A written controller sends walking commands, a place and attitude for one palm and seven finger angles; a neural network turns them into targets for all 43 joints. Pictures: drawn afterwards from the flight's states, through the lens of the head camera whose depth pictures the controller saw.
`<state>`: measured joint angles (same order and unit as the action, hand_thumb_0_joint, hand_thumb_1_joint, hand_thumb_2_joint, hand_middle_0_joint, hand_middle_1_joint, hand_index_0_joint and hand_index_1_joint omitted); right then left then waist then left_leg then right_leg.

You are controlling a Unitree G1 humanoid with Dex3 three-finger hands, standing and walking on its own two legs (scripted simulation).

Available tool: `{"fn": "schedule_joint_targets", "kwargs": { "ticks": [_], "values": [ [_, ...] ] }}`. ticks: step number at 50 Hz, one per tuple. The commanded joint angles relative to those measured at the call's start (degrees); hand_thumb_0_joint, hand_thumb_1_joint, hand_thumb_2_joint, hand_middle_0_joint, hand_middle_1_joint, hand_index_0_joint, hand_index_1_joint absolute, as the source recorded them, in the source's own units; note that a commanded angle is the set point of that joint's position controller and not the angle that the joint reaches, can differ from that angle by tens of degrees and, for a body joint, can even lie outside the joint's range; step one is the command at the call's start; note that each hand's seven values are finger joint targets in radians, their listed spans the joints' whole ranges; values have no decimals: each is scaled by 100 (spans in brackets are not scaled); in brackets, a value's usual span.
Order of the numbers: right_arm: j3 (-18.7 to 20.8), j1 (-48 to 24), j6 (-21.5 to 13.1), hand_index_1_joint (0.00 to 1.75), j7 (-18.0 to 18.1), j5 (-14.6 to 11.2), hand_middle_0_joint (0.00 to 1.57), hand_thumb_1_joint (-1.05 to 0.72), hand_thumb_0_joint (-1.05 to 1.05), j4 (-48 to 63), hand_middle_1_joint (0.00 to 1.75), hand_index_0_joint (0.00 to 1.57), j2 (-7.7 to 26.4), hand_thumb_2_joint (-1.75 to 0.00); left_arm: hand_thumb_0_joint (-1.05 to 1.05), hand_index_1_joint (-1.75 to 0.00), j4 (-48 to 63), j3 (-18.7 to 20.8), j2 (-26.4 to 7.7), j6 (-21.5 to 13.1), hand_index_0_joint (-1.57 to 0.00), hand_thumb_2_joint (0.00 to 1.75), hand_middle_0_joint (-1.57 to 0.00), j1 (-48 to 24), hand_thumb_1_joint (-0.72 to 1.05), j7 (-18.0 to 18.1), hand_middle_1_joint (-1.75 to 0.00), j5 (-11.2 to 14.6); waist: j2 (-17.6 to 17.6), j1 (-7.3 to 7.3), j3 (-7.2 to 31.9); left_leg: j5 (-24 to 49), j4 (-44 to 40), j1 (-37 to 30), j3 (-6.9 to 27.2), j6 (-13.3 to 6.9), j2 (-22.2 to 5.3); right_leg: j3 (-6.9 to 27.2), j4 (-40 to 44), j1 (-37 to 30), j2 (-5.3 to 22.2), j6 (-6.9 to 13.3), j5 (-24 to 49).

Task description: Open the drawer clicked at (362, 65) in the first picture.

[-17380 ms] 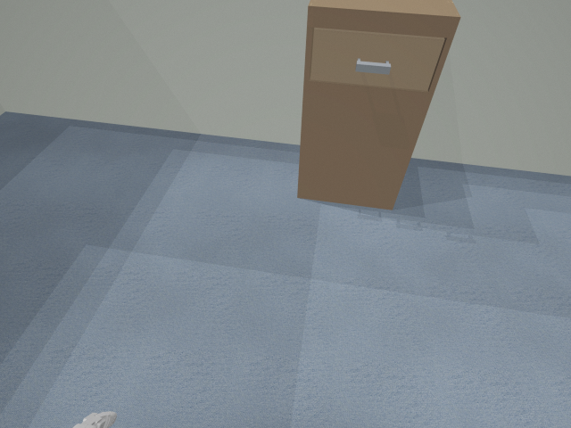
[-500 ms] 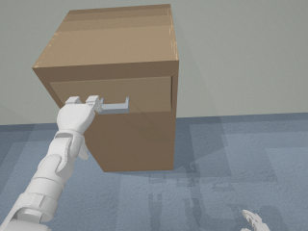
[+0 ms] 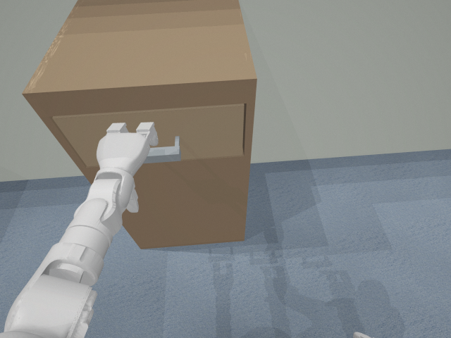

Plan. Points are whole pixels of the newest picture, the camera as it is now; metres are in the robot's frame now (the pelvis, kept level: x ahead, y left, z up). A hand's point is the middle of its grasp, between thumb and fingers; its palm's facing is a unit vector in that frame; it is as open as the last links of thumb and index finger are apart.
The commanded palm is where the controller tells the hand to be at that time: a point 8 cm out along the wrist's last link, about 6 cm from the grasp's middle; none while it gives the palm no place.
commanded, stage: move the hooked fingers above the handle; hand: left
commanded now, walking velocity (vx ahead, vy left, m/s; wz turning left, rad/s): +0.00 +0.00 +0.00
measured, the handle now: (157, 148) +0.54 +0.19 -0.03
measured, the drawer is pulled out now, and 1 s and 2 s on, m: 0.00 0.00 0.00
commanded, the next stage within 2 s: none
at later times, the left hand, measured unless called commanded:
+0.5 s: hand (150, 145) +0.49 +0.18 +0.03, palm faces +0.02 -0.01 -1.00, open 13.8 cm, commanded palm +0.46 +0.20 +0.08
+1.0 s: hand (142, 148) +0.49 +0.20 +0.02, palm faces +0.01 -0.02 -1.00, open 13.8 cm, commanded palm +0.47 +0.20 +0.08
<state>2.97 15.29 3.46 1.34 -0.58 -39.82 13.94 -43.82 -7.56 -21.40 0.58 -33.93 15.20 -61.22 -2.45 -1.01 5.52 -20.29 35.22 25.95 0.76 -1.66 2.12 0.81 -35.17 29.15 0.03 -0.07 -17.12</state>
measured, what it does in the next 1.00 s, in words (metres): stands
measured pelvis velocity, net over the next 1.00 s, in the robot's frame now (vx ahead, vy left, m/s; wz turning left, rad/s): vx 0.00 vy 0.00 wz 0.00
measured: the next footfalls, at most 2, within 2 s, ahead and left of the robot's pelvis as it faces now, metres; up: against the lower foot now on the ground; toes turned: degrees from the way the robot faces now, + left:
none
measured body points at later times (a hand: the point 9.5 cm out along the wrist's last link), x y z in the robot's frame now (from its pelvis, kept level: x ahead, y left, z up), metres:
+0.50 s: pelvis +0.00 -0.01 -0.01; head +0.09 -0.01 +0.43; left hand +0.48 +0.18 +0.08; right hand +0.01 -0.28 -0.14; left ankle -0.04 +0.10 -0.72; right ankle +0.00 -0.12 -0.72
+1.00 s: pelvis +0.00 +0.00 -0.01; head +0.09 +0.00 +0.43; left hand +0.48 +0.20 +0.08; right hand +0.02 -0.28 -0.14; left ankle -0.04 +0.10 -0.72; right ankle +0.00 -0.12 -0.72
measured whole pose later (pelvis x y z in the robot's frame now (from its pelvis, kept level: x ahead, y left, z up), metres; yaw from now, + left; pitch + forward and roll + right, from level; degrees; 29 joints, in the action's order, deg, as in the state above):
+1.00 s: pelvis +0.00 +0.00 -0.01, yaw +0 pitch +19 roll -1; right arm 3.6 19.7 2.0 0.2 1.0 -41.6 15.1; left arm -61.7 -4.0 -25.6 -2.3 -49.0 21.3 -63.0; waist -2.2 -6.0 8.2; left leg -22.7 42.5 38.7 1.6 -1.5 1.1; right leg -0.2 -39.6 40.5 -1.0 0.1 -18.1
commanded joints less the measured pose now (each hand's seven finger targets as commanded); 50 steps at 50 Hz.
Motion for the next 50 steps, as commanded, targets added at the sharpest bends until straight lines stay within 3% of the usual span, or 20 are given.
{"fn": "schedule_joint_targets", "kwargs": {
  "ticks": [1, 5, 8, 14, 16, 18, 21, 23, 26, 28, 32, 34, 37, 39, 41, 42, 43, 46, 48, 50],
  "values": [
    [264, 289, -136, 30, 13, 74, 20, -90, 0, 462, 30, 20, 776, -90, 0, -120, 611, 861, -1537, -1, -30, 30, -30, -2850, -50, 631, -120, -143, 3, -36, 1922, 2709, -188, -543, -49, 75, -9, -282, 2, -934, -214, 321, 1843],
    [281, 402, -123, 30, -71, 100, 20, -90, 0, 416, 30, 20, 767, -90, 0, -120, 98, 797, -1408, 281, -30, 30, -30, -2907, -50, 827, -120, -173, -37, -71, 2181, 2840, -100, -459, -151, 68, -30, -270, -67, -970, -218, 300, 2073],
    [285, 476, -92, 30, -84, 68, 20, -90, 0, 405, 30, 20, 822, -90, 0, -120, -404, 532, -1217, 502, -30, 30, -30, -3107, -50, 706, -120, -106, 268, -249, 2072, 2397, -120, -229, -193, 10, -19, -242, 16, -954, -221, 249, 1941],
    [348, 773, -127, 30, -4, 95, 20, -90, 0, 323, 30, 20, 865, -90, 0, -120, -226, 329, -1158, 116, -30, 30, -30, -3915, -50, 401, -120, 2, 176, -520, 2453, 2332, 50, -424, -150, -75, -20, -124, 35, -863, -209, 204, 2016],
    [344, 857, -142, 30, 22, 109, 20, -90, 0, 280, 30, 20, 884, -90, 0, -120, -283, 571, -1460, -75, -30, 30, -30, -3988, -50, 431, -120, -35, 252, -534, 2365, 2299, 102, -217, -102, -83, -3, -115, -9, -833, -217, 211, 2007],
    [346, 948, -174, 30, 5, 136, 20, -90, 0, 225, 30, 20, 856, -90, 0, -120, -347, 552, -1406, -186, -30, 30, -30, -4105, -50, 577, -120, -113, 28, -564, 2321, 2345, 174, -171, -99, -75, -17, -131, -96, -602, -226, 223, 1980],
    [324, 1013, -172, 30, -43, 199, 20, -90, 0, 156, 30, 20, 913, -90, 0, -120, -634, 1083, -2009, -117, -30, 30, -30, -4095, -50, 899, -120, -246, -143, -433, 2489, 2511, 295, 117, -99, -28, 2, -165, -291, -570, -241, 265, 2037],
    [310, 1060, -173, 30, -104, 213, 20, -90, 0, 162, 30, 20, 879, -90, 0, -120, -918, 945, -1813, 96, -30, 30, -30, -4068, -50, 1061, -120, -266, -224, -470, 2518, 2559, 344, 253, -166, -16, 1, -197, -357, -557, -241, 245, 2168],
    [287, 1028, -116, 30, -167, 217, 20, -90, 0, 180, 30, 20, 955, -90, 0, -120, -1321, 1191, -2114, 466, -30, 30, -30, -3708, -50, 1083, -120, -182, 4, -358, 2775, 2624, 352, 452, -255, -22, 18, -167, -376, -977, -242, 214, 2474],
    [308, 1050, -84, 30, -168, 176, 20, -90, 0, 252, 30, 20, 953, -90, 0, -120, -1298, 1009, -1964, 630, -30, 30, -30, -3642, -50, 982, -120, -143, 85, -387, 2856, 2571, 306, 458, -321, -43, 10, -135, -312, -1149, -222, 170, 2639],
    [242, 941, 17, 30, -98, 92, 20, -90, 0, 276, 30, 20, 1020, -90, 0, -120, -1453, 1117, -2293, 799, -30, 30, -30, -3487, -50, 763, -120, -53, 536, -379, 2553, 2104, 137, 758, -389, -90, 28, -62, -146, -1468, -185, 108, 2579],
    [236, 879, -14, 30, -43, 37, 20, -90, 0, 334, 30, 20, 1016, -90, 0, -120, -1428, 937, -2124, 731, -30, 30, -30, -3508, -50, 604, -120, -12, 672, -456, 2165, 1713, 40, 835, -390, -113, 23, -44, 4, -1351, -168, 77, 2228],
    [281, 988, -98, 30, 52, 43, 20, -90, 0, 364, 30, 20, 1012, -90, 0, -120, -808, 886, -2211, 252, -30, 30, -30, -4024, -50, 425, -120, -67, 273, -585, 2395, 1754, 85, 454, -324, -156, -17, 15, 26, -1163, -168, 104, 2090],
    [324, 1064, -161, 30, 67, 79, 20, -90, 0, 362, 30, 20, 945, -90, 0, -120, -542, 707, -1901, -89, -30, 30, -30, -3954, -50, 373, -120, -106, -77, -572, 2601, 1955, 166, 114, -267, -137, -27, -17, -31, -932, -200, 149, 2024],
    [366, 1159, -212, 30, 65, 120, 20, -90, 0, 274, 30, 20, 912, -90, 0, -120, -304, 459, -1567, -374, -30, 30, -30, -4271, -50, 397, -120, -111, -158, -742, 2593, 2176, 290, -162, -173, -125, -61, -69, -65, -537, -226, 168, 1939],
    [383, 1210, -238, 30, 55, 129, 20, -90, 0, 238, 30, 20, 909, -90, 0, -120, -247, 492, -1569, -466, -30, 30, -30, -4298, -50, 461, -120, -112, -342, -722, 2561, 2201, 309, -247, -115, -100, -81, -111, -89, -321, -236, 183, 1761],
    [393, 1227, -244, 30, 37, 138, 20, -90, 0, 185, 30, 20, 910, -90, 0, -120, -376, 347, -1354, -479, -30, 30, -30, -4301, -50, 524, -120, -111, -283, -799, 2445, 2192, 356, -314, -63, -87, -97, -147, -106, -67, -262, 191, 1630],
    [365, 1248, -240, 30, -21, 181, 20, -90, 0, 91, 30, 20, 956, -90, 0, -120, -485, 791, -1815, -431, -30, 30, -30, -4505, -50, 825, -120, -113, -453, -699, 2520, 2338, 408, -188, -18, -31, -70, -199, -225, -1, -274, 239, 1619],
    [365, 1241, -221, 30, -88, 206, 20, -90, 0, 75, 30, 20, 912, -90, 0, -120, -696, 653, -1549, -245, -30, 30, -30, -4480, -50, 996, -120, -142, -540, -699, 2665, 2560, 476, -248, -10, 4, -70, -256, -304, 80, -281, 240, 1693],
    [336, 1224, -187, 30, -157, 209, 20, -90, 0, 46, 30, 20, 942, -90, 0, -120, -1067, 664, -1542, 52, -30, 30, -30, -4383, -50, 1092, -120, -183, -516, -673, 2496, 2703, 466, -154, 3, 54, -91, -319, -340, 169, -300, 247, 1697]
  ]
}}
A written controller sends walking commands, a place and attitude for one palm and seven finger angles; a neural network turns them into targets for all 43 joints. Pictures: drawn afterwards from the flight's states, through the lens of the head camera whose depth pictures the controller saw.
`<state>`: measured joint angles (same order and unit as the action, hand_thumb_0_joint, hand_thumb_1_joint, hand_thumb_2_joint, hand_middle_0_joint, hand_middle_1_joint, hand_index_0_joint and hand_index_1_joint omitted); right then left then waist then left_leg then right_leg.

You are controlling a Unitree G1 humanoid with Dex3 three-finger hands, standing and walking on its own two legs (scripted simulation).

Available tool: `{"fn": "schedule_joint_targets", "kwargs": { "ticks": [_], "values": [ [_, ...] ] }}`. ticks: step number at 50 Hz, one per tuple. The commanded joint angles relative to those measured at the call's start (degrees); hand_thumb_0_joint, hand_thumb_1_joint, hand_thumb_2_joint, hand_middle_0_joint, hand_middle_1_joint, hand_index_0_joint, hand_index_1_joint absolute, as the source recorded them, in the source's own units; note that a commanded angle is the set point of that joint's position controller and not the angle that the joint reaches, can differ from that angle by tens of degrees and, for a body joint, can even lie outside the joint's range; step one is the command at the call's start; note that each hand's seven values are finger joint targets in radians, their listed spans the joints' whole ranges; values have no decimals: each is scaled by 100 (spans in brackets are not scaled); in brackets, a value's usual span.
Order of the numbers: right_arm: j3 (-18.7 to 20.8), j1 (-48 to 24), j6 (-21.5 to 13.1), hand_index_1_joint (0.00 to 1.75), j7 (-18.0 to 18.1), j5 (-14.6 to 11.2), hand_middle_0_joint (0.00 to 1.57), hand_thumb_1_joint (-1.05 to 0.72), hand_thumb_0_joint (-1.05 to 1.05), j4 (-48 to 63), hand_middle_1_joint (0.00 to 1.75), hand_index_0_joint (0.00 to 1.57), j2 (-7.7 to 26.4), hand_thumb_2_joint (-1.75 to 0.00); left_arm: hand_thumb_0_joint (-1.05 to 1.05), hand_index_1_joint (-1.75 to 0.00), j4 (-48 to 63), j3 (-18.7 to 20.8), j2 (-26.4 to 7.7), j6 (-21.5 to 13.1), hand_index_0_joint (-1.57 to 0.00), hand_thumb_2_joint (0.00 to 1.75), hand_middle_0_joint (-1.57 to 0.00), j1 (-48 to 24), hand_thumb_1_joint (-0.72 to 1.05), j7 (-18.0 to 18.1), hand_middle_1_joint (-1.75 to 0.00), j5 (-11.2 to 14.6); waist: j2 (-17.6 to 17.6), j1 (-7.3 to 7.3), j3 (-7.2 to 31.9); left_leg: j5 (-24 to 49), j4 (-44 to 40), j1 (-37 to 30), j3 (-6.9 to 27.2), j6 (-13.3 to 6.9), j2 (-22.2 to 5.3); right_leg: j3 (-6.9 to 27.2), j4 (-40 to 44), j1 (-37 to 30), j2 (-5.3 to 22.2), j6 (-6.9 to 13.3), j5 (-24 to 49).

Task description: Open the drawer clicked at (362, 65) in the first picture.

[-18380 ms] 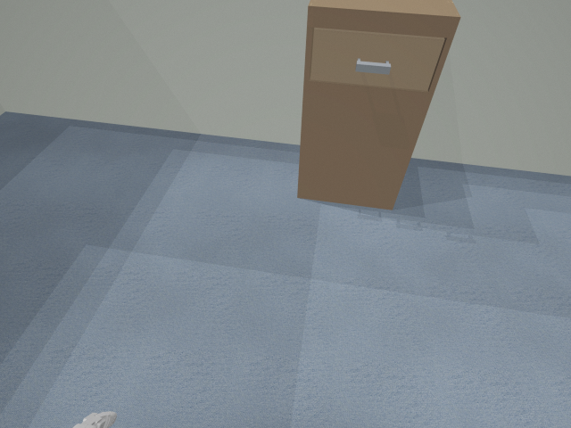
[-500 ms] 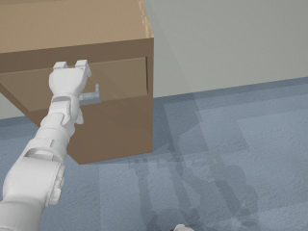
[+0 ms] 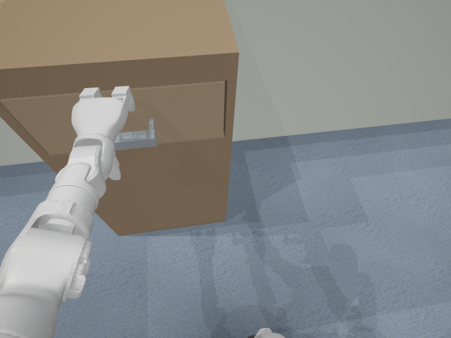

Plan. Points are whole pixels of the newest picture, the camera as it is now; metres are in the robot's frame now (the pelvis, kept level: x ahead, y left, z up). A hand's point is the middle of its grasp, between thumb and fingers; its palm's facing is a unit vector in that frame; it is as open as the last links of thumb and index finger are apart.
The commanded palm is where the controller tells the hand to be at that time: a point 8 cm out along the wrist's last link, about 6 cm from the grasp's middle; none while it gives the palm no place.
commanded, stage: move the hooked fingers above the handle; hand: left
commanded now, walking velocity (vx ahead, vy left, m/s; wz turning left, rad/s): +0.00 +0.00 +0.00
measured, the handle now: (129, 132) +0.54 +0.19 -0.02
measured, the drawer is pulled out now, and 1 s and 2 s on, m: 0.00 0.00 0.00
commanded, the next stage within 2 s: none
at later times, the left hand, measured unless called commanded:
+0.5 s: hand (113, 134) +0.49 +0.20 +0.04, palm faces +0.01 +0.00 -1.00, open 13.8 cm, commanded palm +0.47 +0.20 +0.10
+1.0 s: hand (106, 136) +0.48 +0.21 +0.04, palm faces +0.00 +0.03 -1.00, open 13.8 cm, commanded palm +0.46 +0.20 +0.10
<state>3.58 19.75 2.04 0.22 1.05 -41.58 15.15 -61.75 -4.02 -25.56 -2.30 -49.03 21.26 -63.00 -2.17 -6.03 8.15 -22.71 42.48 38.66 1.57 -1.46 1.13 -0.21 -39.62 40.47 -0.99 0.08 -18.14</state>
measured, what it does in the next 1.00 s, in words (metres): stands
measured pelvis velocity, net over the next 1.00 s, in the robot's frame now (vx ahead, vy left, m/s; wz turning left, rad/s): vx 0.01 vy -0.01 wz -0.02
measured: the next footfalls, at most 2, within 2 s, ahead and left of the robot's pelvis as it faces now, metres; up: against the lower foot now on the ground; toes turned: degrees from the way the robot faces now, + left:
none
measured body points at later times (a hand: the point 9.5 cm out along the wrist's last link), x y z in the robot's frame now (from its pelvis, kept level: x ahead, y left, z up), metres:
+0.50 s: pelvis +0.00 +0.00 +0.00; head +0.09 -0.01 +0.44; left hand +0.48 +0.20 +0.09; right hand +0.02 -0.27 -0.13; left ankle -0.04 +0.10 -0.71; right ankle +0.00 -0.12 -0.71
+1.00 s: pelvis +0.01 -0.01 +0.01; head +0.10 -0.03 +0.45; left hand +0.48 +0.21 +0.09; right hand +0.05 -0.27 -0.13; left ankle -0.04 +0.10 -0.71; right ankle +0.00 -0.12 -0.71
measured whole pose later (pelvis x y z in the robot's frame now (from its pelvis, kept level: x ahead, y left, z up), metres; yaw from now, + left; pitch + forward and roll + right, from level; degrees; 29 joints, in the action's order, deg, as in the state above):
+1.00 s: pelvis +0.01 -0.01 +0.01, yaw -1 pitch +18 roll +0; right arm 2.9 17.6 4.0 -0.2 0.6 -40.3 14.2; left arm -60.0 -1.3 -24.1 5.2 -44.4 22.4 -62.9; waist -3.5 -4.8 7.7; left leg -22.2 38.8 34.2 0.0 -1.0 0.5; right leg 1.3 -37.8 37.5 -1.7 0.5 -18.0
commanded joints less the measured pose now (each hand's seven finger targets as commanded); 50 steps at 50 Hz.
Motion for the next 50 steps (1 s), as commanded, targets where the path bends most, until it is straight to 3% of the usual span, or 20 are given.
{"fn": "schedule_joint_targets", "kwargs": {
  "ticks": [1, 2, 3, 5, 9, 11, 14, 18, 21, 26, 28, 31, 34, 37, 40, 41, 43, 46, 50],
  "values": [
    [258, 773, -19, 30, -67, 54, 20, -90, 0, 202, 30, 20, 844, -90, 0, -120, 586, 350, -1150, 478, -30, 30, -30, -2900, -50, 494, -120, 21, -402, -188, 2223, 3035, -268, -1364, -80, 30, 6, -223, 106, -1061, -207, 230, 1913],
    [263, 768, -5, 30, -84, 44, 20, -90, 0, 245, 30, 20, 856, -90, 0, -120, 618, 441, -1287, 590, -30, 30, -30, -2822, -50, 485, -120, 13, -429, -107, 2383, 3182, -267, -1392, -89, 35, -5, -206, 71, -1184, -192, 217, 2032],
    [260, 749, 28, 30, -108, 31, 20, -90, 0, 302, 30, 20, 840, -90, 0, -120, 594, 324, -1112, 710, -30, 30, -30, -2680, -50, 437, -120, 46, -416, -61, 2547, 3306, -270, -1461, -123, 35, 0, -210, 76, -1327, -193, 207, 2149],
    [267, 731, 82, 30, -101, 20, 20, -90, 0, 320, 30, 20, 852, -90, 0, -120, 659, 304, -1132, 857, -30, 30, -30, -2752, -50, 348, -120, 50, -222, -90, 2673, 3464, -285, -1526, -128, 17, -29, -183, 109, -1511, -185, 178, 2348],
    [247, 633, 151, 30, -70, -35, 20, -90, 0, 400, 30, 20, 854, -90, 0, -120, 474, 189, -927, 959, -30, 30, -30, -2306, -50, 94, -120, 128, 191, -45, 2196, 3143, -454, -1342, -165, -30, -34, -176, 270, -1657, -179, 158, 2234],
    [224, 581, 152, 30, -15, -57, 20, -90, 0, 458, 30, 20, 849, -90, 0, -120, 624, 162, -941, 837, -30, 30, -30, -2404, -50, -16, -120, 160, 223, -75, 2016, 2781, -557, -1259, -182, -61, -21, -143, 355, -1711, -162, 176, 2117],
    [227, 582, 96, 30, 42, -57, 20, -90, 0, 503, 30, 20, 817, -90, 0, -120, 922, 236, -1058, 542, -30, 30, -30, -2400, -50, -64, -120, 113, 108, -23, 2040, 2584, -588, -1314, -181, -82, -19, -100, 366, -1703, -155, 186, 1958],
    [226, 594, 45, 30, 77, -1, 20, -90, 0, 472, 30, 20, 795, -90, 0, -120, 1241, 551, -1442, 235, -30, 30, -30, -2546, -50, 149, -120, 0, -84, 25, 2179, 2602, -535, -1315, -166, -68, -1, -87, 276, -1680, -153, 208, 1919],
    [232, 595, 20, 30, 49, 44, 20, -90, 0, 432, 30, 20, 778, -90, 0, -120, 1344, 615, -1468, 239, -30, 30, -30, -2651, -50, 378, -120, -62, -265, 44, 2408, 2883, -444, -1360, -158, -33, 17, -119, 183, -1653, -157, 227, 2047],
    [249, 609, 35, 30, -11, 8, 20, -90, 0, 320, 30, 20, 809, -90, 0, -120, 808, 445, -1261, 632, -30, 30, -30, -2568, -50, 430, -120, 45, -89, -69, 2311, 2760, -456, -1253, -224, -28, 31, -130, 262, -1719, -158, 195, 2121],
    [270, 647, 44, 30, -10, -26, 20, -90, 0, 307, 30, 20, 817, -90, 0, -120, 720, 148, -957, 748, -30, 30, -30, -2571, -50, 272, -120, 145, -54, -139, 2350, 2719, -472, -1357, -248, -47, 31, -112, 330, -1734, -157, 162, 2187],
    [297, 686, 52, 30, 22, -48, 20, -90, 0, 305, 30, 20, 835, -90, 0, -120, 937, -63, -752, 660, -30, 30, -30, -2725, -50, -23, -120, 260, -22, -207, 2473, 2973, -479, -1610, -209, -69, 5, -67, 391, -1835, -144, 150, 2411],
    [335, 697, 61, 30, 47, -18, 20, -90, 0, 340, 30, 20, 800, -90, 0, -120, 1435, -50, -714, 367, -30, 30, -30, -2544, -50, -204, -120, 272, -233, -93, 2733, 3635, -392, -2009, -153, -61, -39, -61, 337, -1839, -151, 136, 2648],
    [312, 692, 75, 30, 47, 8, 20, -90, 0, 361, 30, 20, 765, -90, 0, -120, 1536, 242, -950, 164, -30, 30, -30, -2169, -50, -127, -120, 190, -318, 74, 2476, 3890, -398, -1848, -127, -38, -42, -94, 278, -1824, -152, 168, 2709],
    [247, 544, 98, 30, 15, 14, 20, -90, 0, 403, 30, 20, 776, -90, 0, -120, 1270, 598, -1295, 279, -30, 30, -30, -1858, -50, 176, -120, 67, -16, 183, 2005, 3296, -499, -1232, -241, -46, 20, -116, 240, -1949, -147, 200, 2642],
    [231, 473, 111, 30, 20, 15, 20, -90, 0, 409, 30, 20, 787, -90, 0, -120, 1263, 849, -1572, 346, -30, 30, -30, -1870, -50, 292, -120, 29, 46, 257, 2019, 3235, -511, -1096, -258, -49, 42, -98, 211, -2073, -137, 221, 2670],
    [209, 378, 107, 30, 4, 7, 20, -90, 0, 461, 30, 20, 750, -90, 0, -120, 1189, 735, -1485, 560, -30, 30, -30, -1876, -50, 477, -120, -62, -12, 233, 1992, 2960, -550, -999, -337, -41, 67, -110, 205, -2082, -125, 213, 2593],
    [224, 329, 120, 30, 9, -7, 20, -90, 0, 491, 30, 20, 774, -90, 0, -120, 1192, 806, -1639, 796, -30, 30, -30, -1990, -50, 501, -120, -55, 40, 236, 2379, 3002, -539, -1067, -387, -44, 84, -58, 208, -2380, -107, 188, 2757],
    [305, 413, 101, 30, 35, -60, 20, -90, 0, 497, 30, 20, 755, -90, 0, -120, 1462, 280, -1037, 817, -30, 30, -30, -2106, -50, 139, -120, 159, -11, 54, 2709, 3323, -506, -1631, -369, -75, 36, -37, 334, -2416, -111, 120, 3005]
  ]
}}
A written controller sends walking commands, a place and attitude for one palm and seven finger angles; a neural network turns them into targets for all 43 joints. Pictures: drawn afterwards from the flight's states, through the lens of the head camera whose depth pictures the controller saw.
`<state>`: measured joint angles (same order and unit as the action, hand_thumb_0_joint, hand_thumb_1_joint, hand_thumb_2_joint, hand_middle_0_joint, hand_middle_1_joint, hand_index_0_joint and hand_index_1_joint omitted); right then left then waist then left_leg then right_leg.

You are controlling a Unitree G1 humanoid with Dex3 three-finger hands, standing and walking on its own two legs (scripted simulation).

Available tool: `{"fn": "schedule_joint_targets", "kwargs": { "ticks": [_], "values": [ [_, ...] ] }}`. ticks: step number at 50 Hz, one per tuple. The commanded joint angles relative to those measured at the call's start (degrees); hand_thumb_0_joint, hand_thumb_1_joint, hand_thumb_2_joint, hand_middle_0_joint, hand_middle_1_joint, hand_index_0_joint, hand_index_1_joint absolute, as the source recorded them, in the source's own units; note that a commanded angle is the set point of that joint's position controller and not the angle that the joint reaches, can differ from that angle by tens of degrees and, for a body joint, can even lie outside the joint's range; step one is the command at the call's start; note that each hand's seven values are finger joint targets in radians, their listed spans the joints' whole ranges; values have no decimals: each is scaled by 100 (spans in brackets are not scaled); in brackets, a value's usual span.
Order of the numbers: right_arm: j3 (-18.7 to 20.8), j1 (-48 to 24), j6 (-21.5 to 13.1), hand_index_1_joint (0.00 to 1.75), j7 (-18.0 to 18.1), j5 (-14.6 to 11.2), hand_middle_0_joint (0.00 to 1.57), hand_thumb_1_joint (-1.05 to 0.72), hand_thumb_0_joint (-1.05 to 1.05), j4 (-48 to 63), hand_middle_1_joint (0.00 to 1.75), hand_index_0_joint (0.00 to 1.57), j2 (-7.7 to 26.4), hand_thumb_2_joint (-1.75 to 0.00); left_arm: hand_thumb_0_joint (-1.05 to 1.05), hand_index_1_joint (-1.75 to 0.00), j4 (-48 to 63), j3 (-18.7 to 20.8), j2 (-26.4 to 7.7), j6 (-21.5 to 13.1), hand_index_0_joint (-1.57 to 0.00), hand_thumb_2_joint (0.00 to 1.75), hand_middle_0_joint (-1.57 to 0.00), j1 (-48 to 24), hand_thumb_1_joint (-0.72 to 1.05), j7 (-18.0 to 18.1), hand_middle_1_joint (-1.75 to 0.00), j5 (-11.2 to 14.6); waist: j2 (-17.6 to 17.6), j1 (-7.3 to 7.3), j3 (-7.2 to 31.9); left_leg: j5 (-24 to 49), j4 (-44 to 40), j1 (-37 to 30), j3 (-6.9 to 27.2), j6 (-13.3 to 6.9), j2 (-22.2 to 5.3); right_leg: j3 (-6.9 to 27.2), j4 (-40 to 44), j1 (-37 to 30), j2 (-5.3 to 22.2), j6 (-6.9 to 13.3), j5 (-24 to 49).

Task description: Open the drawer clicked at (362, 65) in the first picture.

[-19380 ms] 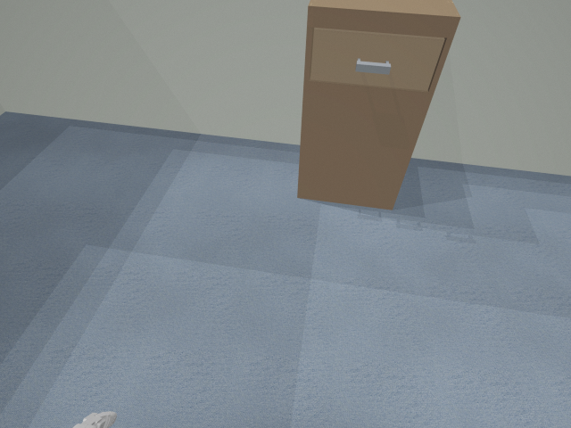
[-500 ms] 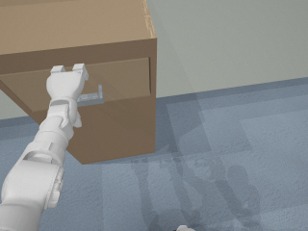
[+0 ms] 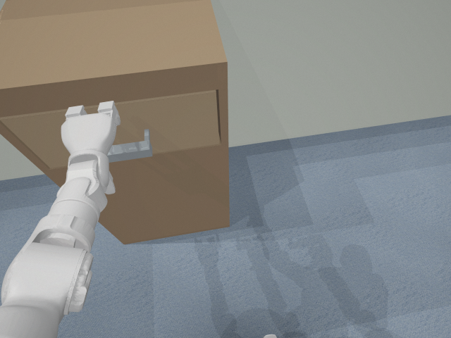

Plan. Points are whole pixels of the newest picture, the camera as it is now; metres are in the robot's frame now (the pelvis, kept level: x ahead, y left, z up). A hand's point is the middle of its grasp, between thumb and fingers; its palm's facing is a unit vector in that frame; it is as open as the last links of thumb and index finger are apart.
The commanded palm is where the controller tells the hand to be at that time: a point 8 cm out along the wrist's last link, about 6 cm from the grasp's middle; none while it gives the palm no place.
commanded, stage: move the hooked fingers above the handle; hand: left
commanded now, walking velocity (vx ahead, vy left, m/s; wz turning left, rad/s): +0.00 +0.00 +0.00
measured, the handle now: (125, 144) +0.52 +0.21 -0.03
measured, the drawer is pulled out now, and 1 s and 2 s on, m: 0.00 0.00 0.00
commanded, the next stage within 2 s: none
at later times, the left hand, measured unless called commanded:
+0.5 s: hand (117, 139) +0.48 +0.20 +0.04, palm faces +0.02 +0.01 -1.00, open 13.7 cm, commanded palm +0.45 +0.22 +0.09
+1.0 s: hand (111, 140) +0.48 +0.21 +0.04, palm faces +0.05 +0.02 -1.00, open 13.8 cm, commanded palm +0.45 +0.21 +0.09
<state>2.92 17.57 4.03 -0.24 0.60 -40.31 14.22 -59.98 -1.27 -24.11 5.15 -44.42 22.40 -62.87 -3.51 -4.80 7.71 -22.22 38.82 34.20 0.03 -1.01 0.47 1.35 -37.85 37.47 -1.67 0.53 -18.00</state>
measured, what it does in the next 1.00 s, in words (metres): stands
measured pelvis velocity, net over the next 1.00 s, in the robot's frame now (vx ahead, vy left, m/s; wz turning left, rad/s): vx -0.01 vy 0.01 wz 0.01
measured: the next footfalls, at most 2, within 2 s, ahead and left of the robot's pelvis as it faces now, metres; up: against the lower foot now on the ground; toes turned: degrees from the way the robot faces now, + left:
none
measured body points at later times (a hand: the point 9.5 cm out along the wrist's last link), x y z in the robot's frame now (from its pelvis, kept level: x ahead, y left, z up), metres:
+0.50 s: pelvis -0.01 +0.00 +0.00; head +0.08 -0.02 +0.44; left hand +0.47 +0.20 +0.10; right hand +0.02 -0.27 -0.14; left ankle -0.05 +0.11 -0.72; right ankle -0.01 -0.12 -0.72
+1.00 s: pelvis -0.01 +0.01 +0.00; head +0.08 +0.00 +0.44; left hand +0.47 +0.21 +0.10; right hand +0.02 -0.27 -0.14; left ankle -0.05 +0.11 -0.72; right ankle -0.01 -0.12 -0.72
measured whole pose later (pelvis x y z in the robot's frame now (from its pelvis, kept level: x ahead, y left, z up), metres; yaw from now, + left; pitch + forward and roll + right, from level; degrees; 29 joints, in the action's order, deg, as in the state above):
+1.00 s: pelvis -0.01 +0.01 +0.00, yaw +1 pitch +19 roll -1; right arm 3.3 18.6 2.8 -0.7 0.7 -42.6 15.1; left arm -64.0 -4.2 -22.4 6.2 -50.9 24.1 -62.4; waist -3.4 -5.9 8.5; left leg -22.5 41.5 37.5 0.7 -1.3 0.9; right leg 0.6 -39.3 40.0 -1.2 0.2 -17.9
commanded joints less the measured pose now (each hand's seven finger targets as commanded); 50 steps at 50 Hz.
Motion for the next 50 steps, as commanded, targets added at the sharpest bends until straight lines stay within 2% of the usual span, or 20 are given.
{"fn": "schedule_joint_targets", "kwargs": {
  "ticks": [1, 4, 5, 6, 7, 11, 12, 14, 16, 20, 22, 25, 28, 34, 36, 38, 41, 44, 46, 50],
  "values": [
    [385, 648, -98, 30, 97, -22, 20, -90, 0, 352, 30, 20, 849, -90, 0, -120, 1303, -231, -905, 18, -30, 30, -30, -2653, -50, -112, -120, 231, 293, -206, 2703, 3252, -133, -1267, -174, -138, 99, -191, 220, -2063, -49, 59, 2961],
    [363, 663, -122, 30, 174, -60, 20, -90, 0, 277, 30, 20, 885, -90, 0, -120, 1196, -490, -688, -207, -30, 30, -30, -2668, -50, -401, -120, 294, 522, -329, 2085, 2739, -241, -1197, -88, -169, 98, -222, 363, -1715, -57, 50, 2485],
    [356, 657, -142, 30, 194, -70, 20, -90, 0, 260, 30, 20, 873, -90, 0, -120, 1217, -696, -506, -291, -30, 30, -30, -2845, -50, -458, -120, 289, 478, -402, 1849, 2549, -252, -1169, -71, -175, 113, -220, 410, -1528, -55, 57, 2296],
    [354, 675, -169, 30, 214, -65, 20, -90, 0, 236, 30, 20, 864, -90, 0, -120, 1410, -637, -602, -435, -30, 30, -30, -3123, -50, -457, -120, 260, 346, -409, 1828, 2561, -264, -1238, -37, -164, 99, -219, 406, -1431, -39, 88, 2183],
    [359, 703, -190, 30, 212, -40, 20, -90, 0, 215, 30, 20, 850, -90, 0, -120, 1489, -624, -634, -542, -30, 30, -30, -3204, -50, -427, -120, 218, 72, -362, 1912, 2601, -243, -1338, -17, -155, 110, -215, 367, -1337, -46, 108, 2112],
    [315, 737, -200, 30, 198, 26, 20, -90, 0, 180, 30, 20, 805, -90, 0, -120, 1285, 11, -1225, -697, -30, 30, -30, -3109, -50, -43, -120, 33, -158, -137, 2131, 2862, -121, -1132, 37, -69, 144, -257, 124, -1289, -64, 190, 2113],
    [292, 739, -214, 30, 167, 39, 20, -90, 0, 187, 30, 20, 782, -90, 0, -120, 1144, -3, -1168, -638, -30, 30, -30, -3056, -50, 92, -120, -9, -179, -132, 2095, 2811, -110, -1016, 23, -59, 141, -290, 60, -1227, -73, 190, 2066],
    [245, 667, -199, 30, 126, 75, 20, -90, 0, 182, 30, 20, 826, -90, 0, -120, 811, 344, -1524, -401, -30, 30, -30, -2928, -50, 346, -120, -48, -83, -28, 2024, 2632, -124, -687, -36, -42, 147, -307, -9, -1278, -72, 195, 2001],
    [208, 560, -157, 30, 97, 92, 20, -90, 0, 262, 30, 20, 858, -90, 0, -120, 664, 642, -1887, -108, -30, 30, -30, -2762, -50, 491, -120, -88, 39, 145, 2342, 2672, -123, -468, -121, -49, 194, -262, -78, -1698, -58, 187, 2223],
    [215, 560, -124, 30, 92, 8, 20, -90, 0, 307, 30, 20, 908, -90, 0, -120, 257, 267, -1695, 421, -30, 30, -30, -2828, -50, 366, -120, -48, 274, -47, 2339, 2335, -179, -336, -281, -85, 166, -198, 61, -1894, -34, 92, 2333],
    [213, 610, -74, 30, 124, -22, 20, -90, 0, 314, 30, 20, 946, -90, 0, -120, 257, 446, -1945, 459, -30, 30, -30, -2762, -50, 201, -120, 52, 425, 14, 2575, 2433, -211, -378, -281, -107, 169, -160, 64, -2187, -22, 66, 2531],
    [200, 558, -39, 30, 192, -71, 20, -90, 0, 351, 30, 20, 939, -90, 0, -120, 178, 311, -1781, 472, -30, 30, -30, -2555, -50, -23, -120, 153, 654, -11, 2299, 2241, -322, -326, -313, -132, 164, -156, 197, -2239, -8, 34, 2469],
    [192, 569, -76, 30, 244, -108, 20, -90, 0, 383, 30, 20, 965, -90, 0, -120, 164, 131, -1612, 284, -30, 30, -30, -2402, -50, -230, -120, 139, 712, -71, 1843, 1909, -387, -257, -284, -160, 139, -139, 314, -1966, -11, 40, 2114],
    [329, 829, -298, 30, 277, -31, 20, -90, 0, 350, 30, 20, 873, -90, 0, -120, 1307, -126, -1237, -691, -30, 30, -30, -2933, -50, -289, -120, 56, -30, -203, 2266, 2373, -162, -972, -117, -162, 88, -138, 210, -1439, -60, 111, 2015],
    [376, 864, -340, 30, 251, 2, 20, -90, 0, 273, 30, 20, 851, -90, 0, -120, 1551, -126, -1171, -867, -30, 30, -30, -3203, -50, -134, -120, 57, -150, -278, 2363, 2539, -48, -1142, -49, -144, 78, -175, 161, -1194, -77, 132, 1938],
    [384, 955, -366, 30, 225, 22, 20, -90, 0, 150, 30, 20, 879, -90, 0, -120, 1455, 81, -1400, -879, -30, 30, -30, -3425, -50, 108, -120, -16, -210, -300, 2300, 2550, 1, -1079, 44, -104, 67, -224, 61, -939, -97, 152, 1793],
    [373, 941, -349, 30, 131, 81, 20, -90, 0, 57, 30, 20, 879, -90, 0, -120, 1319, 235, -1465, -656, -30, 30, -30, -3550, -50, 429, -120, -53, -427, -250, 2541, 2983, 102, -1173, 81, -26, 75, -324, -70, -867, -117, 186, 1897],
    [357, 891, -299, 30, 14, 78, 20, -90, 0, 43, 30, 20, 859, -90, 0, -120, 855, 7, -1084, -177, -30, 30, -30, -3250, -50, 541, -120, -51, -467, -197, 2521, 3300, 106, -1199, 63, 29, 49, -387, -91, -838, -128, 175, 1991],
    [336, 857, -231, 30, -31, 60, 20, -90, 0, 33, 30, 20, 903, -90, 0, -120, 430, -101, -952, 172, -30, 30, -30, -3138, -50, 440, -120, 26, -243, -230, 2441, 3275, 43, -1134, 40, 28, 38, -388, -21, -962, -146, 163, 2063],
    [259, 755, -131, 30, 56, -43, 20, -90, 0, 177, 30, 20, 957, -90, 0, -120, 103, -11, -1284, 501, -30, 30, -30, -2880, -50, 33, -120, 139, 398, -170, 2257, 2523, -187, -644, -121, -93, 100, -268, 144, -1618, -89, 100, 2215]
  ]
}}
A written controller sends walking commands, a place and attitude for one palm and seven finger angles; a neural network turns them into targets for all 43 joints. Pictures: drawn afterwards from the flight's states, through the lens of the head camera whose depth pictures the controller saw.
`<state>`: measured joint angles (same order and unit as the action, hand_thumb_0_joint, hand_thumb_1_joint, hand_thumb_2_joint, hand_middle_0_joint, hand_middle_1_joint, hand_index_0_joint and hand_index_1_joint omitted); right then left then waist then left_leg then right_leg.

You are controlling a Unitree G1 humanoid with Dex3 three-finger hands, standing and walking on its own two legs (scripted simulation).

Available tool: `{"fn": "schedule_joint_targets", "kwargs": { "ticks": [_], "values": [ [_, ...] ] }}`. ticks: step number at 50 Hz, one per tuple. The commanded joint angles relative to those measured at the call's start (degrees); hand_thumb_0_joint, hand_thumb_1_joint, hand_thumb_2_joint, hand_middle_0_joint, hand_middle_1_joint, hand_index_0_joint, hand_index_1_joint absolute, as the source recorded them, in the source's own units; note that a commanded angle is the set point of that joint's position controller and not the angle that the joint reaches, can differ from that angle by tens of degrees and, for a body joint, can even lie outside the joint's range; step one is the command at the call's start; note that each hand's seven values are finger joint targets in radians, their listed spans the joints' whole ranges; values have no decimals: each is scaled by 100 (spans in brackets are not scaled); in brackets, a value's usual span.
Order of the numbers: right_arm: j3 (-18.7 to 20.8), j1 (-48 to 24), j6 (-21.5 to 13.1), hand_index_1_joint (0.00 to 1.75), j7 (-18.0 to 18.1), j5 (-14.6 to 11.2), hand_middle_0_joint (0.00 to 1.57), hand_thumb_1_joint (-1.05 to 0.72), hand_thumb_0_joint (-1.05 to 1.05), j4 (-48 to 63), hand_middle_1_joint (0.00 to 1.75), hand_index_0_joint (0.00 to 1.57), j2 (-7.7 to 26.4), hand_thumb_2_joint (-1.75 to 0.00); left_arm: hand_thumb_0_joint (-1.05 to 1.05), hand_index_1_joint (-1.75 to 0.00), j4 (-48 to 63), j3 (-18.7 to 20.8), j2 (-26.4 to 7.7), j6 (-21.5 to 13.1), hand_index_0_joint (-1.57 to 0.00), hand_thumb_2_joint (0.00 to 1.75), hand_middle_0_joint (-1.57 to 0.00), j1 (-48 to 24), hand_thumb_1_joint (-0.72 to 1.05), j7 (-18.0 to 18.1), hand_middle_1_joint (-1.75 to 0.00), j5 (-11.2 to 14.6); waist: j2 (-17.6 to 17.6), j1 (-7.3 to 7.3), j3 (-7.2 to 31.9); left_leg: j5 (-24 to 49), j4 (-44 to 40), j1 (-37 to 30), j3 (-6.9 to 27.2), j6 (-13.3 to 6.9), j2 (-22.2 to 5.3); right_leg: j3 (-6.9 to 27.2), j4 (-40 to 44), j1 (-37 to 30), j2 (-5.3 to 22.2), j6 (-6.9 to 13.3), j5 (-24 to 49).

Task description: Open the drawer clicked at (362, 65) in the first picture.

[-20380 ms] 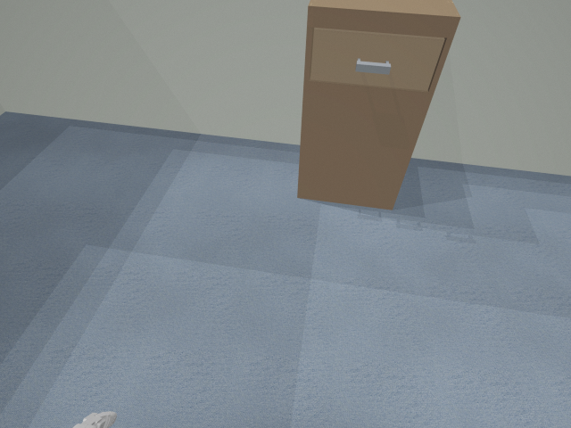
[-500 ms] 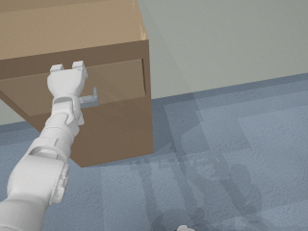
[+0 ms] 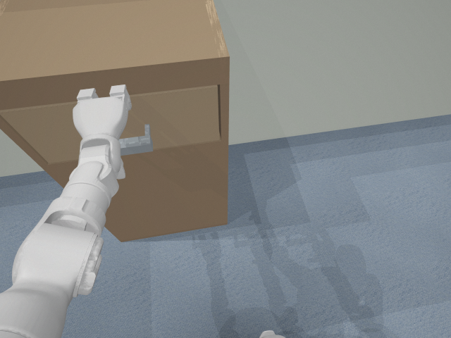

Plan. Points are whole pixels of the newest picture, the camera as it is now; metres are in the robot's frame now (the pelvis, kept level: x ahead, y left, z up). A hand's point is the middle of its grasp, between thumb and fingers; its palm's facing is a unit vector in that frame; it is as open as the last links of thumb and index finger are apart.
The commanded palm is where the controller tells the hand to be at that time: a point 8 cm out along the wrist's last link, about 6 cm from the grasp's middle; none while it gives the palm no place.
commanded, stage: move the hooked fingers above the handle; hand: left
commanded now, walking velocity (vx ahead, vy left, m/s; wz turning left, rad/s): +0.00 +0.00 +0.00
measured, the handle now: (125, 138) +0.54 +0.20 -0.02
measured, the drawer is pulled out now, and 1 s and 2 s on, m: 0.00 0.00 0.00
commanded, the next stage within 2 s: lift the fingers back up to retry in 1.08 s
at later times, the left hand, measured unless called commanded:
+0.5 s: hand (95, 141) +0.47 +0.23 +0.05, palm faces +0.03 +0.05 -1.00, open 13.8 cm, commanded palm +0.45 +0.20 +0.10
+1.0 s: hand (87, 150) +0.46 +0.25 +0.04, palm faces -0.09 +0.04 -1.00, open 13.8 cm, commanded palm +0.45 +0.20 +0.10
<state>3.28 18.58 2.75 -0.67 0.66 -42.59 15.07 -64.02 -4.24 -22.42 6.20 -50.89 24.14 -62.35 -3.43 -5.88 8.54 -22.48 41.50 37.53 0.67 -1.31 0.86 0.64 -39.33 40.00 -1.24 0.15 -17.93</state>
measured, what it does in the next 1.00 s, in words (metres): stands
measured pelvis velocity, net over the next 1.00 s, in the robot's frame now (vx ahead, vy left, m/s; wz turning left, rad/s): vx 0.00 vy -0.01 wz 0.01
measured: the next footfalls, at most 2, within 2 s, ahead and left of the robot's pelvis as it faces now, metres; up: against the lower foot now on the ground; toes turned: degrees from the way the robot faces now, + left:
none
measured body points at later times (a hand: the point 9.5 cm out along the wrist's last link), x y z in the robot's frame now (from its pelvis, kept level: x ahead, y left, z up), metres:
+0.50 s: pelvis +0.00 +0.00 +0.00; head +0.09 -0.02 +0.44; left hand +0.47 +0.22 +0.10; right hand +0.04 -0.28 -0.13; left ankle -0.04 +0.10 -0.71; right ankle +0.00 -0.12 -0.71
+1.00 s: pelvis +0.00 -0.01 +0.01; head +0.09 -0.02 +0.45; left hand +0.46 +0.24 +0.09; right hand +0.04 -0.27 -0.14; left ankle -0.04 +0.10 -0.71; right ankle +0.00 -0.12 -0.71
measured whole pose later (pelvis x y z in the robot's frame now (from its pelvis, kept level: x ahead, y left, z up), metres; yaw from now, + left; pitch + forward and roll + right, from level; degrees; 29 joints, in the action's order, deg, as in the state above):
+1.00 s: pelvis +0.00 -0.01 +0.01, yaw +0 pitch +17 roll -1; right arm 3.2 19.0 3.4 1.0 -0.3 -42.2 14.3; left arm -61.0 -5.9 -25.7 9.0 -46.0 17.4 -58.9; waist -3.7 -3.8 7.1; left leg -21.3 38.3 33.7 0.8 -1.1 0.7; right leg 0.5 -36.8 36.3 -1.3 0.4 -17.2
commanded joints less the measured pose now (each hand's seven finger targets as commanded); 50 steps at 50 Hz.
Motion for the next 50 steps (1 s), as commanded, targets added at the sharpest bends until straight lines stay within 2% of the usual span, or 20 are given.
{"fn": "schedule_joint_targets", "kwargs": {
  "ticks": [1, 3, 7, 9, 12, 15, 18, 19, 21, 23, 26, 28, 30, 32, 34, 36, 40, 45, 47, 50],
  "values": [
    [209, 643, 23, 30, 140, -53, 20, -90, 0, 421, 30, 20, 881, -90, 0, -120, 472, 231, -1410, 380, -30, 30, -30, -2306, -50, -234, -120, 97, 491, -99, 2113, 2448, -504, -920, -183, -79, 65, -173, 337, -1946, -118, 140, 2199],
    [192, 614, 17, 30, 183, -81, 20, -90, 0, 484, 30, 20, 870, -90, 0, -120, 453, 177, -1373, 317, -30, 30, -30, -2101, -50, -378, -120, 81, 582, -63, 1867, 2275, -567, -842, -221, -113, 71, -164, 389, -1955, -100, 125, 2149],
    [212, 602, -37, 30, 270, -59, 20, -90, 0, 659, 30, 20, 820, -90, 0, -120, 1043, 260, -1425, -215, -30, 30, -30, -1915, -50, -562, -120, 81, 433, 30, 2009, 2367, -538, -990, -226, -137, 65, -108, 375, -2038, -86, 135, 2217],
    [253, 625, -88, 30, 273, -21, 20, -90, 0, 696, 30, 20, 774, -90, 0, -120, 1569, 384, -1470, -550, -30, 30, -30, -1838, -50, -504, -120, 26, 203, 123, 2284, 2742, -446, -1224, -186, -125, 41, -94, 283, -1992, -97, 155, 2342],
    [313, 690, -152, 30, 242, 34, 20, -90, 0, 632, 30, 20, 730, -90, 0, -120, 2019, 463, -1466, -849, -30, 30, -30, -2033, -50, -230, -120, -46, -12, 69, 2323, 3053, -319, -1419, -121, -98, 8, -136, 213, -1710, -123, 161, 2302],
    [299, 633, -144, 30, 204, 58, 20, -90, 0, 525, 30, 20, 741, -90, 0, -120, 1945, 804, -1843, -744, -30, 30, -30, -2121, -50, 172, -120, -138, 11, 86, 2259, 2843, -297, -1171, -126, -71, 59, -165, 139, -1694, -125, 185, 2213],
    [296, 578, -136, 30, 150, 61, 20, -90, 0, 424, 30, 20, 742, -90, 0, -120, 1809, 816, -1887, -440, -30, 30, -30, -2307, -50, 426, -120, -197, -218, 80, 2363, 2903, -289, -1191, -144, -38, 77, -203, 97, -1687, -124, 203, 2230],
    [298, 566, -130, 30, 127, 58, 20, -90, 0, 413, 30, 20, 723, -90, 0, -120, 1755, 544, -1592, -312, -30, 30, -30, -2395, -50, 424, -120, -182, -346, 10, 2382, 2986, -281, -1304, -156, -27, 78, -221, 124, -1619, -131, 200, 2242],
    [324, 574, -92, 30, 101, 31, 20, -90, 0, 385, 30, 20, 758, -90, 0, -120, 1600, 445, -1478, -83, -30, 30, -30, -2369, -50, 311, -120, -80, -229, -26, 2556, 3160, -283, -1472, -151, -19, 69, -210, 190, -1763, -138, 188, 2370],
    [343, 601, -63, 30, 87, -40, 20, -90, 0, 374, 30, 20, 762, -90, 0, -120, 1356, -58, -910, 132, -30, 30, -30, -2291, -50, 28, -120, 85, -39, -123, 2350, 3012, -368, -1570, -137, -21, 39, -228, 317, -1669, -149, 151, 2269],
    [353, 583, -34, 30, 132, -69, 20, -90, 0, 405, 30, 20, 800, -90, 0, -120, 1370, -515, -410, 120, -30, 30, -30, -2271, -50, -454, -120, 314, 257, -244, 2254, 3057, -433, -1802, -78, -75, 18, -216, 463, -1702, -151, 130, 2267],
    [324, 559, -22, 30, 203, -68, 20, -90, 0, 404, 30, 20, 826, -90, 0, -120, 1362, -462, -530, -56, -30, 30, -30, -2234, -50, -668, -120, 325, 399, -245, 1972, 2748, -493, -1646, -75, -107, 32, -199, 499, -1676, -130, 116, 2179],
    [293, 537, -36, 30, 244, -49, 20, -90, 0, 461, 30, 20, 801, -90, 0, -120, 1505, -243, -750, -320, -30, 30, -30, -2150, -50, -712, -120, 252, 346, -120, 1867, 2645, -522, -1514, -71, -120, 62, -181, 468, -1737, -109, 145, 2147],
    [255, 530, -39, 30, 288, -35, 20, -90, 0, 498, 30, 20, 784, -90, 0, -120, 1482, 251, -1322, -537, -30, 30, -30, -2012, -50, -575, -120, 88, 238, 25, 1792, 2509, -518, -1272, -79, -108, 82, -146, 387, -1753, -96, 188, 2055],
    [220, 511, -70, 30, 280, 14, 20, -90, 0, 532, 30, 20, 725, -90, 0, -120, 1550, 590, -1623, -639, -30, 30, -30, -1943, -50, -271, -120, -46, 185, 180, 1869, 2497, -488, -1051, -131, -95, 112, -134, 276, -1848, -98, 209, 2089],
    [156, 359, -52, 30, 257, 64, 20, -90, 0, 578, 30, 20, 755, -90, 0, -120, 1651, 1188, -2345, -567, -30, 30, -30, -1841, -50, 50, -120, -129, 85, 435, 2032, 2496, -479, -742, -188, -64, 151, -90, 133, -2136, -76, 224, 2193],
    [160, 260, -79, 30, 203, 60, 20, -90, 0, 619, 30, 20, 725, -90, 0, -120, 1475, 1034, -2254, -70, -30, 30, -30, -1809, -50, 480, -120, -279, 27, 361, 2293, 2512, -411, -658, -340, -28, 151, -134, 63, -2188, -66, 181, 2338],
    [288, 457, -49, 30, 215, -81, 20, -90, 0, 567, 30, 20, 802, -90, 0, -120, 1227, 375, -1538, 302, -30, 30, -30, -1956, -50, -78, -120, 128, 423, 6, 2653, 2680, -456, -1136, -353, -82, 93, -102, 317, -2452, -71, 70, 2738],
    [347, 524, -70, 30, 232, -108, 20, -90, 0, 532, 30, 20, 795, -90, 0, -120, 1515, -477, -539, 165, -30, 30, -30, -2178, -50, -510, -120, 344, 360, -248, 2423, 2842, -462, -1620, -236, -118, 31, -141, 474, -2024, -101, 59, 2551],
    [385, 578, -129, 30, 322, -50, 20, -90, 0, 446, 30, 20, 812, -90, 0, -120, 2212, -864, -176, -355, -30, 30, -30, -2419, -50, -945, -120, 449, 137, -369, 2288, 3244, -376, -2234, -15, -134, -16, -166, 532, -1509, -139, 58, 2272]
  ]
}}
